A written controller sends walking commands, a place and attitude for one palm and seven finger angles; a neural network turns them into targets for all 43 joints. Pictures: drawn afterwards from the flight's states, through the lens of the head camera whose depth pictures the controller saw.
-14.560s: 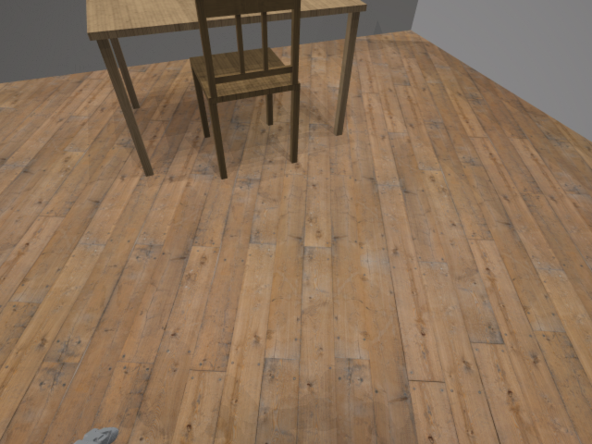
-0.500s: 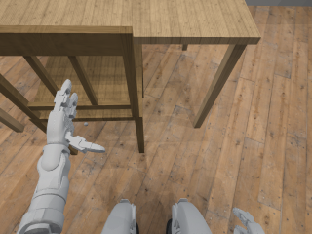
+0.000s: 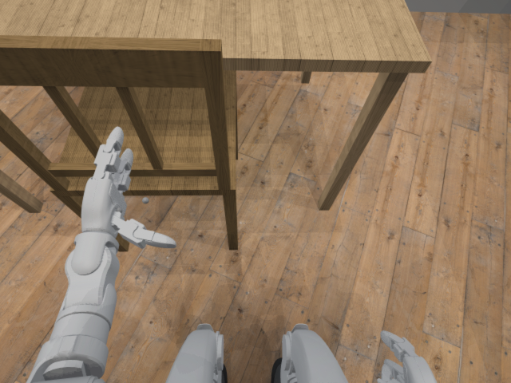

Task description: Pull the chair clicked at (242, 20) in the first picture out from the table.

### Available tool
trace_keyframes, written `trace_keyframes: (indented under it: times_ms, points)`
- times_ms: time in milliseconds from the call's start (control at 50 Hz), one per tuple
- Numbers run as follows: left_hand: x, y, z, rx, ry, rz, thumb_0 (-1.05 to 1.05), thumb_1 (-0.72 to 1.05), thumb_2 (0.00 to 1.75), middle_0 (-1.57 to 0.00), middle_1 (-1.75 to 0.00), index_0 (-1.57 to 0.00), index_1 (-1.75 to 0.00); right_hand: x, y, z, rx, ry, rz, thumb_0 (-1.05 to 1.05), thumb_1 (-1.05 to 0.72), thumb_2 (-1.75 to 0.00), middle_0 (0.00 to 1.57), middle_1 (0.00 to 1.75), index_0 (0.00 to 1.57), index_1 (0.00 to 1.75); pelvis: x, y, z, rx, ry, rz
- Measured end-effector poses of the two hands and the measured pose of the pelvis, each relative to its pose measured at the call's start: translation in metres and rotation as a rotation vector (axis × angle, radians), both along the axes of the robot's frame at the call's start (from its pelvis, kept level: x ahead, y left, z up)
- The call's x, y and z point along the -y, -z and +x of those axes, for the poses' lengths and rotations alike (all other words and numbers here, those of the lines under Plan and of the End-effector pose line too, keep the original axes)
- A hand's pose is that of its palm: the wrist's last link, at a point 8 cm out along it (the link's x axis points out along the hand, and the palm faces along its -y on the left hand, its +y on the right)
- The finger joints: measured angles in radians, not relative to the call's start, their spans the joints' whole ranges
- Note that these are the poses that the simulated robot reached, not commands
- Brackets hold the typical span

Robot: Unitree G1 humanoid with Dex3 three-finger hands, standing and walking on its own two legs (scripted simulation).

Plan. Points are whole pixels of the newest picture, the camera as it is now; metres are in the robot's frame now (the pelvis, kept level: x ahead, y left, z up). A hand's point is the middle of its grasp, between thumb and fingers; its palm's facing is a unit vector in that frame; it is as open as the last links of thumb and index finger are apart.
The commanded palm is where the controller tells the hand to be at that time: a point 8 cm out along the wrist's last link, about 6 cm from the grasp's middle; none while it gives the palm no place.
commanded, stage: push the fingers through the gap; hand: left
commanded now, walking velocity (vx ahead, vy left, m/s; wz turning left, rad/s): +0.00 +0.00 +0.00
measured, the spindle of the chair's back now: (84, 131) +0.53 +0.31 +0.00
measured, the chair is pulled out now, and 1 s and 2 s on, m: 0.00 0.00 0.00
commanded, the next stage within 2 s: hook a spindle and tug to test in 1.48 s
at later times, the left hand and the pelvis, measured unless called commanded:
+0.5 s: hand (151, 165) +0.44 +0.18 +0.03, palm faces +0.03 -1.00 -0.04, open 16.9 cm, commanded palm +0.42 +0.23 +0.02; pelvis +0.00 +0.00 +0.00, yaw +0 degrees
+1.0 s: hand (154, 142) +0.49 +0.18 +0.03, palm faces +0.04 -1.00 -0.04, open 16.9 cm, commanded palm +0.47 +0.22 +0.02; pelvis +0.00 +0.01 -0.01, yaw -1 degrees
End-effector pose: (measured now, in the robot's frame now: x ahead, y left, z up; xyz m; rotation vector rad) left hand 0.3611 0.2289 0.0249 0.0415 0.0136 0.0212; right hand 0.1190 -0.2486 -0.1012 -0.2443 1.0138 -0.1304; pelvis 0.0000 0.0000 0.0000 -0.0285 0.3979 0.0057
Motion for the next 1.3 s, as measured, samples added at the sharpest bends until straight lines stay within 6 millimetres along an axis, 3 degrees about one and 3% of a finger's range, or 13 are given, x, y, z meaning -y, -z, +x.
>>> trace_keyframes:
  times_ms: [200, 460, 600, 1000, 1140, 1300]
  points:
    - [0.001, 0.003, 0.035, 0.015, 0.005, 0.003, -0.01, -0.5, 0.3, -0.06, -0.08, -0.06, -0.08, 0.005, 0.009, -0.018, -0.051, 0.022, -0.026, 0.0, -0.9, -0.9, 0.2, 0.3, 0.2, 0.3, 0.001, 0.007, -0.004, -0.022, -0.001, -0.005]
    - [0.0, -0.004, 0.056, 0.008, -0.008, -0.001, -0.01, -0.5, 0.3, -0.06, -0.08, -0.06, -0.08, 0.008, 0.008, -0.047, -0.139, 0.063, -0.027, 0.0, -0.9, -0.9, 0.2, 0.3, 0.2, 0.3, -0.001, 0.003, -0.001, -0.031, 0.005, -0.005]
    - [0.0, 0.003, 0.072, -0.01, -0.013, 0.002, -0.01, -0.5, 0.3, -0.06, -0.08, -0.06, -0.08, 0.01, 0.008, -0.057, -0.17, 0.076, -0.038, 0.0, -0.9, -0.9, 0.2, 0.3, 0.2, 0.3, -0.002, 0.006, -0.001, -0.044, 0.008, -0.008]
    - [-0.001, -0.006, 0.104, 0.032, -0.017, -0.004, -0.01, -0.5, 0.3, -0.06, -0.08, -0.06, -0.08, 0.005, 0.012, -0.077, -0.255, 0.099, -0.038, 0.0, -0.9, -0.9, 0.2, 0.3, 0.2, 0.3, -0.005, 0.008, -0.001, -0.065, 0.011, -0.016]
    - [-0.006, 0.002, 0.12, -0.011, -0.027, -0.013, -0.01, -0.5, 0.3, -0.06, -0.08, -0.06, -0.08, 0.006, 0.012, -0.09, -0.294, 0.12, -0.052, 0.0, -0.9, -0.9, 0.2, 0.3, 0.2, 0.3, -0.006, 0.012, -0.003, -0.082, 0.016, -0.023]
    - [-0.008, 0.002, 0.119, 0.001, -0.012, -0.006, -0.01, -0.5, 0.3, -0.06, -0.08, -0.06, -0.08, 0.002, 0.01, -0.102, -0.349, 0.136, -0.04, 0.0, -0.9, -0.9, 0.2, 0.3, 0.2, 0.3, -0.009, 0.009, 0.0, -0.087, 0.02, -0.026]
